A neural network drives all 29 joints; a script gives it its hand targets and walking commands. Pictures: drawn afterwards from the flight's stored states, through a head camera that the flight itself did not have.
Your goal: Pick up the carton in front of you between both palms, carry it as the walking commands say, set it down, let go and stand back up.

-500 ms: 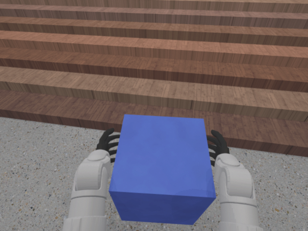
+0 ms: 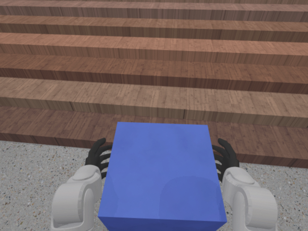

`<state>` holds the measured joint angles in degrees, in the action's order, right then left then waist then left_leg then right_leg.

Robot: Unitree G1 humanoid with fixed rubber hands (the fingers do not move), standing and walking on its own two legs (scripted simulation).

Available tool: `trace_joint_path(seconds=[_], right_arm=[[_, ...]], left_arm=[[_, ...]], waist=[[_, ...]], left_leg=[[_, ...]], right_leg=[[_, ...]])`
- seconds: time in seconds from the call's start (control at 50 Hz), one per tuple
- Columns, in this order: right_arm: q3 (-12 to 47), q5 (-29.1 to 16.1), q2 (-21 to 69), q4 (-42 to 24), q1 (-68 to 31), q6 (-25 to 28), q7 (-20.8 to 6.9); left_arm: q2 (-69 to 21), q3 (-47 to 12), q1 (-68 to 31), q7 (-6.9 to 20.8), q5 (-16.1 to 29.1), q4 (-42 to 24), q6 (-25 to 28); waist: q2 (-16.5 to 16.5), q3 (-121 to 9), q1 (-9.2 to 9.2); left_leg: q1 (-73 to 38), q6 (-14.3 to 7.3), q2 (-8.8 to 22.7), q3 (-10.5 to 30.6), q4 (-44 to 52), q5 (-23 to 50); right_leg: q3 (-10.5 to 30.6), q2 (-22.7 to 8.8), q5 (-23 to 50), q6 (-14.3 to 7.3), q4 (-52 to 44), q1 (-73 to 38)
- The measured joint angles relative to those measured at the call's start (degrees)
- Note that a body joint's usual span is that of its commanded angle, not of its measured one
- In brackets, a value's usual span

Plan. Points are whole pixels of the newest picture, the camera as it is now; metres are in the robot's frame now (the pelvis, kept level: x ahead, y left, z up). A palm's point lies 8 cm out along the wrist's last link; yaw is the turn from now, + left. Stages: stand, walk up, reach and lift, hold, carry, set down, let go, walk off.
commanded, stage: carry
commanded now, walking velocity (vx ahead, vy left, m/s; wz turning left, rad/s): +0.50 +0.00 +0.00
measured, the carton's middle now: (159, 186) +0.24 -0.01 +0.03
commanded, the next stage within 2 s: none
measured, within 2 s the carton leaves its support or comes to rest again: neither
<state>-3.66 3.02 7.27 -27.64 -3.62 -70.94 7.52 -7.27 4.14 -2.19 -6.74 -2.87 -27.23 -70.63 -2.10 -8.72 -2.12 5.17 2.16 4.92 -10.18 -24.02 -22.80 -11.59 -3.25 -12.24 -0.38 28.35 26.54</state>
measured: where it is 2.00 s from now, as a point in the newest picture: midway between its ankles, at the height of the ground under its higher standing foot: (151, 101)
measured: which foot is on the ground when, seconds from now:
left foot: down 0.00-0.02, up 0.04-0.40, down 0.42-0.88, up 0.90-1.00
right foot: down 0.00-0.46, up 0.48-0.88, down 0.90-1.00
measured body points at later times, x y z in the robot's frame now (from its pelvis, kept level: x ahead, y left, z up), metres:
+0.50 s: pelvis +0.32 +0.03 -0.02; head +0.33 +0.04 +0.43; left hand +0.63 +0.18 +0.11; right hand +0.62 -0.12 +0.12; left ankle +0.41 +0.10 -0.73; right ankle +0.13 -0.10 -0.67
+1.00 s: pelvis +0.65 +0.00 -0.02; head +0.71 -0.01 +0.43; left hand +1.03 +0.17 +0.12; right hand +1.05 -0.13 +0.12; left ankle +0.50 +0.11 -0.62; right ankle +0.72 -0.05 -0.73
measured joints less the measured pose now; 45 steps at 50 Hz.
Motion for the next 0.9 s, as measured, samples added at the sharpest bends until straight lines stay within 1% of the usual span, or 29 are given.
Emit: trace_joint_path(seconds=[0.02,0.04,0.06,0.08,0.1,0.12,0.14,0.18,0.26,0.32,0.4,0.42,0.44,0.46,0.48,0.5,0.52,0.54,0.58,0.62,0.7,0.76,0.82,0.86,0.88,0.9], right_arm=[[-0.42,-0.08,-0.02,-0.33,-0.36,-0.11,0.01],[-1.20,-0.24,-0.04,-0.16,-0.69,-0.15,0.01],[-1.92,-0.40,-0.02,0.36,-0.88,-0.25,0.01],[-2.36,-0.49,-0.01,0.96,-0.99,-0.47,0.01],[-2.50,-0.55,0.00,1.47,-1.06,-0.73,0.01],[-2.44,-0.62,-0.01,1.84,-1.06,-0.88,0.00],[-2.21,-0.70,-0.01,2.04,-0.97,-0.87,0.00],[-1.49,-0.76,-0.01,2.00,-0.47,-0.36,-0.10],[-0.72,-0.20,0.01,0.67,-0.10,1.12,-0.61],[-1.12,0.02,0.02,-1.12,-0.90,1.76,-0.67],[-2.27,-0.05,0.12,-3.24,-3.23,1.09,-0.67],[-2.76,-0.20,0.23,-3.42,-4.67,0.68,-0.64],[-3.21,-0.33,0.51,-2.89,-6.46,0.64,-0.56],[-3.50,-0.40,0.72,-1.71,-8.47,0.79,-0.29],[-3.57,-0.49,0.83,-0.34,-10.46,0.70,0.48],[-3.86,-0.58,0.82,0.93,-12.09,0.45,0.98],[-4.12,-0.91,0.51,1.89,-13.30,0.01,1.40],[-4.42,-1.29,0.05,2.65,-14.27,-0.51,1.77],[-5.44,-1.96,-0.82,3.74,-16.08,-1.46,2.11],[-6.83,-2.49,-1.38,4.88,-18.36,-1.88,2.14],[-8.99,-3.36,-2.31,8.28,-24.28,-1.54,2.14],[-9.66,-3.48,-3.26,12.52,-28.95,-1.07,2.15],[-10.20,-2.97,-3.87,17.55,-33.17,-0.85,2.16],[-10.82,-2.52,-4.43,20.59,-35.66,-0.96,2.17],[-11.31,-2.44,-4.95,21.87,-36.79,-1.10,2.16],[-11.81,-2.54,-5.71,23.06,-37.85,-1.16,2.15]], left_arm=[[-0.01,-0.19,-0.52,-0.03,-0.03,0.07,0.04],[-0.02,-0.58,-1.13,-0.08,-0.14,0.97,0.35],[-0.02,-0.85,-1.70,-0.17,-0.25,2.08,0.41],[-0.02,-0.94,-2.01,-0.28,-0.32,2.90,0.17],[-0.03,-0.92,-2.01,-0.38,-0.37,3.28,-0.16],[-0.04,-0.86,-1.75,-0.46,-0.40,3.22,-0.45],[-0.04,-0.78,-1.30,-0.52,-0.42,2.86,-0.60],[-0.04,-0.69,-0.25,-0.56,-0.47,1.75,-0.53],[-0.01,-0.53,-0.34,-0.57,-0.29,0.10,0.22],[-0.02,-0.29,-2.47,-0.59,0.11,-0.59,0.59],[-0.23,0.38,-5.87,-0.80,0.42,-1.91,-0.40],[-0.35,0.94,-7.09,-0.96,0.47,-2.41,-0.89],[0.00,1.64,-8.64,-1.13,0.63,-2.62,-1.34],[0.82,2.35,-10.33,-1.25,1.02,-2.17,-1.68],[1.88,2.57,-12.11,-1.77,1.51,-1.23,-2.11],[2.80,2.93,-13.86,-2.12,1.89,-0.08,-2.69],[3.34,3.36,-15.48,-2.22,2.25,1.14,-3.31],[3.39,3.87,-16.97,-2.32,2.44,2.39,-3.81],[2.54,4.93,-19.58,-2.60,2.24,4.48,-4.34],[1.57,5.89,-21.82,-2.74,1.56,5.91,-4.20],[1.62,7.17,-26.13,-2.93,0.72,7.94,-3.43],[2.79,8.17,-29.55,-3.11,0.67,10.67,-3.20],[4.15,9.45,-32.94,-3.25,0.99,14.64,-3.35],[4.81,10.26,-35.62,-3.36,1.22,18.08,-3.32],[5.02,10.49,-37.34,-3.42,1.23,20.20,-3.15],[5.06,10.62,-39.11,-3.52,1.14,22.46,-2.76]], waist=[[0.01,-0.17,0.17],[-0.37,-0.48,0.58],[-0.21,-0.64,0.99],[0.35,-0.59,1.36],[0.99,-0.39,1.75],[1.59,-0.09,2.18],[2.03,0.24,2.65],[2.65,0.67,3.58],[2.80,1.28,4.65],[2.34,1.94,4.58],[2.58,2.13,3.95],[2.62,2.32,3.67],[3.26,2.63,2.95],[3.87,3.10,1.94],[3.76,3.76,1.07],[3.55,4.50,0.50],[3.36,5.13,0.11],[3.19,5.62,-0.24],[3.04,6.47,-0.81],[3.00,7.09,-1.03],[2.93,7.70,-0.85],[2.85,7.27,-0.47],[2.86,6.60,-0.27],[2.52,6.45,0.20],[2.57,6.66,0.77],[2.73,6.92,1.59]], left_leg=[[0.20,0.42,0.84,0.47,-3.66,-2.76],[2.26,0.22,2.07,1.42,-9.79,-4.26],[5.50,-0.21,2.22,3.24,-17.47,-4.99],[9.21,-0.75,1.66,4.77,-25.07,-5.45],[12.98,-1.26,1.01,5.54,-31.51,-5.19],[16.45,-1.69,0.51,5.66,-35.97,-4.13],[19.43,-1.90,0.29,5.42,-38.11,-2.48],[23.98,-1.86,0.30,4.54,-36.58,1.23],[28.83,-1.53,0.91,2.99,-24.07,9.01],[29.48,-1.74,0.86,1.62,-14.14,13.68],[26.82,-2.90,-0.61,-1.74,-6.26,17.33],[25.03,-3.48,-1.29,-2.63,-4.75,16.51],[24.23,-5.69,-1.85,-3.41,-5.63,18.15],[24.64,-7.24,-2.14,-3.96,-8.94,16.70],[24.70,-8.03,-2.07,-4.07,-11.31,14.18],[23.98,-8.32,-2.03,-4.07,-11.95,12.13],[22.84,-8.22,-2.06,-4.05,-11.41,10.88],[21.51,-7.53,-2.12,-3.92,-10.24,10.57],[18.61,-7.28,-2.57,-3.57,-7.52,10.08],[15.60,-7.21,-2.96,-3.26,-4.92,9.40],[9.55,-6.48,-3.45,-2.73,-0.74,7.33],[5.30,-5.43,-3.62,-2.32,1.15,4.86],[1.22,-4.01,-3.78,-1.79,1.53,1.25],[-0.73,-2.95,-3.30,-1.26,-1.03,-2.47],[-0.66,-2.67,-2.86,-0.93,-5.28,-4.81],[0.90,-2.56,-2.33,-0.38,-12.40,-6.69]], right_leg=[[-0.91,0.10,3.33,-1.11,0.31,-0.67],[-1.84,0.43,3.49,-2.46,2.80,-0.46],[-2.50,0.53,1.59,-3.37,4.58,-0.67],[-2.90,0.48,-0.41,-3.86,4.88,-1.56],[-3.13,0.44,-1.74,-4.00,4.13,-2.83],[-3.19,0.39,-2.25,-3.74,2.76,-4.33],[-3.15,0.43,-2.18,-3.26,0.95,-6.04],[-2.83,0.64,-2.01,-2.91,-3.16,-9.72],[-2.19,0.87,-2.58,-1.79,-9.93,-17.16],[-1.99,0.89,-4.99,-0.44,-11.86,-22.22],[-1.23,-0.05,-11.21,1.98,-9.94,-27.81],[-0.70,-0.64,-13.82,2.52,-7.02,-28.34],[-0.05,-1.91,-16.73,2.51,-1.52,-27.48],[1.09,-3.36,-16.91,1.96,7.16,-24.43],[3.91,-3.14,-16.24,1.49,17.58,-19.96],[6.40,-2.26,-15.55,0.61,27.18,-15.17],[7.93,-1.41,-14.69,-0.33,34.62,-10.56],[8.65,-0.83,-13.21,-1.14,39.34,-6.40],[9.04,-0.71,-9.47,-2.00,42.19,0.47],[9.05,-1.15,-6.24,-2.25,40.31,5.80],[8.40,-1.89,-0.95,-2.17,32.16,12.49],[7.20,-1.87,2.99,-2.20,22.90,13.92],[4.97,-0.99,6.65,-2.79,12.30,12.16],[2.96,0.61,8.14,-3.65,6.44,9.34],[1.85,1.51,8.89,-4.14,3.54,6.92],[1.55,1.97,9.63,-4.97,2.84,5.09]])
